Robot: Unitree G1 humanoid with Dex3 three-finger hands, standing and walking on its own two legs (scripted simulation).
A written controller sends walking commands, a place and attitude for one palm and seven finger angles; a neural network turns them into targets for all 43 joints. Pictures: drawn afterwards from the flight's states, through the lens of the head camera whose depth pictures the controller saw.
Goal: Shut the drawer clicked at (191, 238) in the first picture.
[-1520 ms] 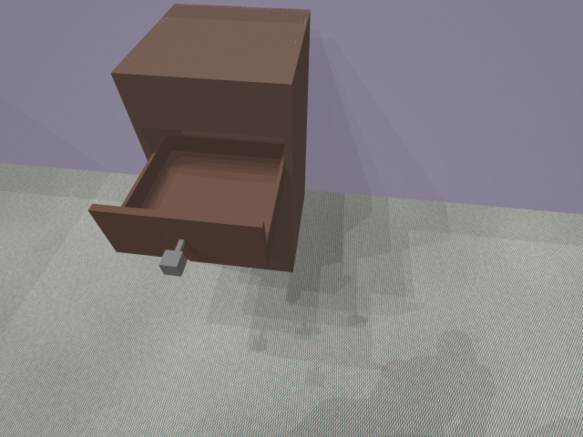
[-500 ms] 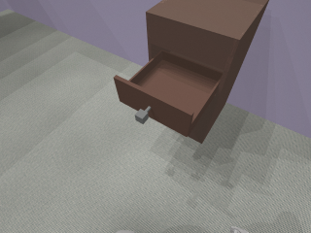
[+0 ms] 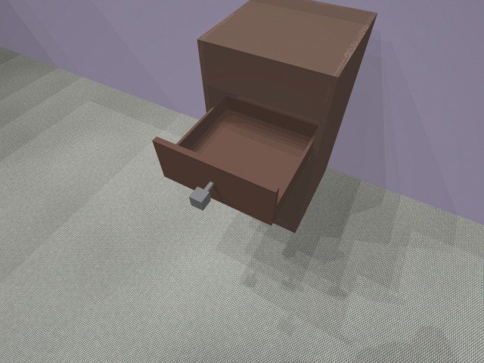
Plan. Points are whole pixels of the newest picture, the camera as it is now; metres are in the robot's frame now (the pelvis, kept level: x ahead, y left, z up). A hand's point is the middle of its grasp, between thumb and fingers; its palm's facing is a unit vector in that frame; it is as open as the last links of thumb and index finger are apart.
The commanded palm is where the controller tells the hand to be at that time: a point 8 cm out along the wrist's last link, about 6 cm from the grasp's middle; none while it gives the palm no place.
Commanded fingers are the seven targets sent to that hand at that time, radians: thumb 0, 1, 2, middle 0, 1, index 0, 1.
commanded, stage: look at it before walking up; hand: left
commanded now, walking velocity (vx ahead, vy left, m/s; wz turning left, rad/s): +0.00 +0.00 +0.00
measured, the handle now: (204, 193) +0.56 +0.14 -0.19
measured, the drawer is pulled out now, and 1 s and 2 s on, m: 0.30 0.30 0.30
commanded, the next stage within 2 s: turn to face it in 0.52 s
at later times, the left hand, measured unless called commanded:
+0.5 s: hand out of the picture -0.01 +0.18 -0.18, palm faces +0.06 -0.98 -0.19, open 7.3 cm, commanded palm none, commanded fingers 0.00 0.90 0.90 -0.20 -0.30 -0.20 -0.30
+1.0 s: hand out of the picture +0.05 +0.21 -0.18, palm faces -0.08 -0.96 -0.27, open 7.4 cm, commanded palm none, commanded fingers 0.00 0.90 0.90 -0.20 -0.30 -0.20 -0.30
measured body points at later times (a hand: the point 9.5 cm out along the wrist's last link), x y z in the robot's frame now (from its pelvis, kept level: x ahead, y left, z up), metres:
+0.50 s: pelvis +0.00 +0.01 +0.00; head +0.02 +0.01 +0.45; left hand -0.01 +0.23 -0.16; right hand -0.01 -0.21 -0.16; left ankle -0.01 +0.16 -0.74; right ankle -0.06 -0.08 -0.74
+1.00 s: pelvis -0.03 +0.00 -0.01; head +0.03 -0.01 +0.43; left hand +0.06 +0.26 -0.16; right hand -0.02 -0.24 -0.17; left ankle -0.01 +0.16 -0.74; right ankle -0.07 -0.07 -0.72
